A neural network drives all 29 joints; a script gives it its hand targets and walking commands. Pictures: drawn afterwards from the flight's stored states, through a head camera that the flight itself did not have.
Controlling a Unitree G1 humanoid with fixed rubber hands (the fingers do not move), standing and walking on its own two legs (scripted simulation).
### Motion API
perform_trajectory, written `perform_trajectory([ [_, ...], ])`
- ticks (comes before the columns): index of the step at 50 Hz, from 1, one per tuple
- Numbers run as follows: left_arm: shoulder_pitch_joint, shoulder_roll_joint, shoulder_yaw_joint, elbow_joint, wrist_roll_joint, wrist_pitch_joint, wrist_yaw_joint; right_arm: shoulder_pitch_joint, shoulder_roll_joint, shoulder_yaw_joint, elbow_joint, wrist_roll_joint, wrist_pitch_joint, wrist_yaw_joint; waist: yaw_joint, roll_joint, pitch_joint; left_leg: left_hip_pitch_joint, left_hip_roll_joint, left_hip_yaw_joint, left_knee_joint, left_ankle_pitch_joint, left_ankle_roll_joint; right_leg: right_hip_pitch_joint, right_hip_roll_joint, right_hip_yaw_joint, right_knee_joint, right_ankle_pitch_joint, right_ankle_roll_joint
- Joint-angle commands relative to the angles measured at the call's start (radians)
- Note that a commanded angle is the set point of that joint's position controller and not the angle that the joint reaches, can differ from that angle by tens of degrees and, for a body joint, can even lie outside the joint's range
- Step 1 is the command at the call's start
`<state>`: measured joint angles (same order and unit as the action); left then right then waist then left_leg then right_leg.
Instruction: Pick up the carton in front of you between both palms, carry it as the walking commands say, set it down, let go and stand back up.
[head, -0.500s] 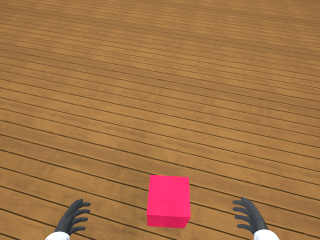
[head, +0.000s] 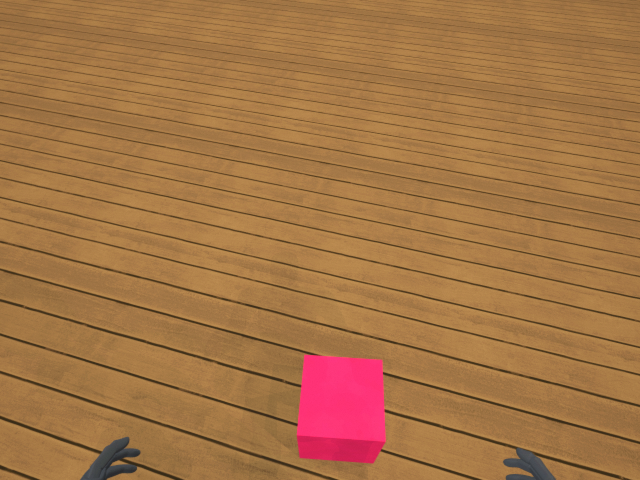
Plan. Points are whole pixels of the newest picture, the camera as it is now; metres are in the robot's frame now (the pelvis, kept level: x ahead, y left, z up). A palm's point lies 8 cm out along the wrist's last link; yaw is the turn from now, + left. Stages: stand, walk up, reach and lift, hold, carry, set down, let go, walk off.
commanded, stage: stand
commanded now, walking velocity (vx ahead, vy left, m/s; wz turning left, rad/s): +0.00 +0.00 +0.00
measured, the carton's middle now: (339, 410) +0.39 -0.06 -0.65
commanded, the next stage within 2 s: none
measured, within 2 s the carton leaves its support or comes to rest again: neither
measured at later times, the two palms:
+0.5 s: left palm out of the picture +0.09 +0.29 -0.10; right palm out of the picture +0.07 -0.31 -0.10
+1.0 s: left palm out of the picture +0.07 +0.30 -0.09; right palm out of the picture +0.05 -0.32 -0.10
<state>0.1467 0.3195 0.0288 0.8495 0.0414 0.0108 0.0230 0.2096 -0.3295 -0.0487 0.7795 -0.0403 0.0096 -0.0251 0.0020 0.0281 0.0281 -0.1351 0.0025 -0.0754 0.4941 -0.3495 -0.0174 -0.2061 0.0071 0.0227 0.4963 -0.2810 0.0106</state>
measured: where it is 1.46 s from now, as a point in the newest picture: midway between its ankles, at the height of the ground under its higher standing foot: outside the picture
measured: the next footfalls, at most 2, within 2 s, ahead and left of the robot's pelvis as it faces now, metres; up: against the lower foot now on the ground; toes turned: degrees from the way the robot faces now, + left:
none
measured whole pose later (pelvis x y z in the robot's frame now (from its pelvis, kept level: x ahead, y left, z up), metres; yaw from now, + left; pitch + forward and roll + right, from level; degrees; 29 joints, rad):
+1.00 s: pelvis -0.03 -0.01 +0.01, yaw +0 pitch -2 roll +0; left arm 0.10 0.36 0.01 1.04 0.03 0.00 0.01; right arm 0.18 -0.38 -0.02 0.98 -0.02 0.00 -0.02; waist 0.01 0.02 0.04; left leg -0.09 0.02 -0.06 0.39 -0.26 -0.04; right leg -0.16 0.01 0.02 0.39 -0.19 0.00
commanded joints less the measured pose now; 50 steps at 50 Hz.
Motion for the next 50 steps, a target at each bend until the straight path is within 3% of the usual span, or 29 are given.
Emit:
perform_trajectory([
  [1, -0.026, 0.152, 0.031, -0.033, 0.000, -0.012, 0.008, 0.000, -0.150, -0.036, -0.045, 0.001, -0.011, -0.005, -0.002, -0.013, -0.090, -0.014, 0.068, -0.026, -0.053, 0.403, 0.004, 0.092, -0.071, 0.041, -0.050, 0.335, -0.020],
  [3, -0.027, 0.157, 0.028, -0.022, -0.010, -0.011, 0.006, 0.003, -0.143, -0.031, -0.022, 0.005, -0.013, -0.008, -0.004, -0.003, -0.074, -0.018, 0.072, -0.025, -0.063, 0.391, 0.005, 0.083, -0.075, 0.048, -0.052, 0.326, -0.029],
  [6, -0.025, 0.152, 0.027, 0.000, -0.008, -0.013, 0.007, 0.000, -0.151, -0.030, -0.002, 0.003, -0.011, -0.009, 0.004, -0.044, -0.058, -0.018, 0.073, -0.023, -0.068, 0.374, 0.015, 0.092, -0.076, 0.049, -0.070, 0.322, -0.025],
  [9, -0.033, 0.169, 0.025, 0.015, -0.008, -0.015, 0.007, -0.004, -0.162, -0.033, 0.015, 0.006, -0.009, -0.006, 0.000, -0.001, -0.065, -0.024, 0.077, -0.015, -0.075, 0.345, 0.000, 0.100, -0.081, 0.059, -0.080, 0.286, -0.030],
  [11, -0.031, 0.166, 0.022, 0.029, -0.012, -0.019, 0.010, -0.012, -0.157, -0.029, 0.026, 0.004, -0.009, -0.003, 0.010, -0.055, -0.050, -0.024, 0.083, -0.019, -0.080, 0.352, 0.013, 0.089, -0.079, 0.053, -0.075, 0.315, -0.032],
  [13, -0.063, 0.164, 0.018, 0.028, -0.003, -0.017, 0.007, -0.010, -0.160, -0.025, 0.025, 0.007, -0.013, -0.007, -0.005, -0.005, -0.042, -0.037, 0.077, -0.019, -0.095, 0.345, 0.008, 0.092, -0.085, 0.067, -0.085, 0.296, -0.031],
  [17, -0.055, 0.166, 0.015, 0.051, -0.010, -0.017, 0.003, -0.009, -0.168, -0.020, 0.052, 0.005, -0.014, -0.005, 0.001, -0.027, -0.007, -0.044, 0.085, -0.033, -0.116, 0.257, 0.020, 0.070, -0.084, 0.070, -0.104, 0.212, -0.034],
  [20, -0.063, 0.176, 0.017, 0.061, -0.011, -0.017, 0.002, -0.027, -0.175, -0.020, 0.056, 0.008, -0.019, -0.005, 0.001, -0.002, -0.028, -0.036, 0.087, -0.034, -0.115, 0.308, 0.022, 0.096, -0.092, 0.072, -0.104, 0.278, -0.036],
  [25, -0.061, 0.180, 0.017, 0.077, -0.015, -0.015, -0.001, -0.020, -0.174, -0.014, 0.087, 0.007, -0.017, -0.005, 0.003, 0.005, -0.010, -0.044, 0.090, -0.019, -0.139, 0.270, 0.015, 0.089, -0.087, 0.078, -0.117, 0.228, -0.028],
  [26, -0.066, 0.182, 0.013, 0.086, -0.008, -0.018, -0.002, -0.022, -0.173, -0.015, 0.088, 0.015, -0.020, -0.006, 0.001, -0.025, -0.033, -0.022, 0.096, -0.035, -0.142, 0.278, 0.022, 0.094, -0.087, 0.077, -0.122, 0.220, -0.035],
  [31, -0.070, 0.201, 0.016, 0.100, -0.013, -0.016, -0.003, -0.027, -0.190, -0.010, 0.108, 0.017, -0.020, -0.003, -0.001, -0.017, -0.047, -0.009, 0.096, -0.020, -0.142, 0.286, 0.017, 0.107, -0.095, 0.086, -0.129, 0.252, -0.034],
  [33, -0.074, 0.195, 0.012, 0.106, -0.015, -0.016, -0.005, -0.034, -0.195, -0.007, 0.114, 0.012, -0.022, -0.002, 0.015, -0.020, -0.011, -0.037, 0.095, -0.024, -0.145, 0.272, 0.018, 0.096, -0.093, 0.080, -0.138, 0.226, -0.028],
  [34, -0.072, 0.214, 0.015, 0.116, -0.013, -0.012, -0.003, -0.030, -0.187, -0.008, 0.114, 0.013, -0.019, -0.001, 0.002, -0.062, -0.017, -0.026, 0.096, -0.027, -0.151, 0.243, 0.018, 0.088, -0.088, 0.077, -0.132, 0.192, -0.027],
  [35, -0.078, 0.188, 0.011, 0.115, -0.013, -0.015, -0.005, -0.039, -0.206, -0.009, 0.112, 0.016, -0.020, -0.001, 0.012, -0.015, -0.012, -0.038, 0.093, -0.020, -0.152, 0.245, 0.015, 0.091, -0.095, 0.086, -0.143, 0.204, -0.026],
  [36, -0.076, 0.194, 0.008, 0.116, -0.015, -0.014, -0.008, -0.051, -0.187, -0.007, 0.118, 0.013, -0.022, -0.001, 0.009, -0.023, -0.010, -0.031, 0.093, -0.013, -0.148, 0.241, 0.013, 0.089, -0.093, 0.088, -0.148, 0.206, -0.028],
  [37, -0.082, 0.209, 0.016, 0.117, -0.014, -0.019, -0.006, -0.019, -0.193, -0.005, 0.124, 0.016, -0.021, -0.001, 0.006, -0.065, -0.013, -0.032, 0.096, -0.033, -0.162, 0.252, 0.019, 0.097, -0.096, 0.089, -0.144, 0.188, -0.031],
  [38, -0.079, 0.201, 0.009, 0.120, -0.017, -0.018, -0.005, -0.034, -0.206, -0.007, 0.129, 0.017, -0.019, 0.002, 0.003, -0.025, 0.008, -0.025, 0.100, -0.030, -0.160, 0.252, 0.024, 0.071, -0.094, 0.088, -0.155, 0.203, -0.030],
  [43, -0.076, 0.204, 0.009, 0.134, -0.013, -0.019, -0.008, -0.046, -0.202, 0.002, 0.137, 0.017, -0.025, 0.000, 0.015, 0.007, -0.002, -0.047, 0.098, -0.028, -0.174, 0.223, 0.023, 0.100, -0.104, 0.099, -0.165, 0.184, -0.036],
  [45, -0.085, 0.223, 0.013, 0.140, -0.017, -0.016, -0.009, -0.039, -0.204, 0.000, 0.145, 0.013, -0.022, 0.004, 0.008, -0.056, 0.000, -0.036, 0.100, -0.033, -0.177, 0.221, 0.024, 0.091, -0.093, 0.090, -0.168, 0.151, -0.031],
  [47, -0.088, 0.209, 0.009, 0.140, -0.013, -0.018, -0.010, -0.050, -0.211, 0.000, 0.153, 0.018, -0.025, 0.001, 0.015, -0.001, 0.010, -0.048, 0.100, -0.032, -0.185, 0.196, 0.024, 0.087, -0.095, 0.093, -0.165, 0.151, -0.029],
  [48, -0.074, 0.212, 0.011, 0.144, -0.019, -0.019, -0.010, -0.046, -0.196, 0.002, 0.156, 0.019, -0.025, 0.003, 0.012, -0.022, 0.003, -0.035, 0.102, -0.025, -0.171, 0.200, 0.021, 0.084, -0.099, 0.094, -0.168, 0.169, -0.036],
  [50, -0.087, 0.212, 0.006, 0.145, -0.017, -0.022, -0.009, -0.040, -0.206, 0.005, 0.154, 0.021, -0.023, 0.005, 0.000, -0.003, -0.036, -0.024, 0.097, -0.021, -0.173, 0.229, 0.020, 0.115, -0.100, 0.099, -0.164, 0.215, -0.030],
])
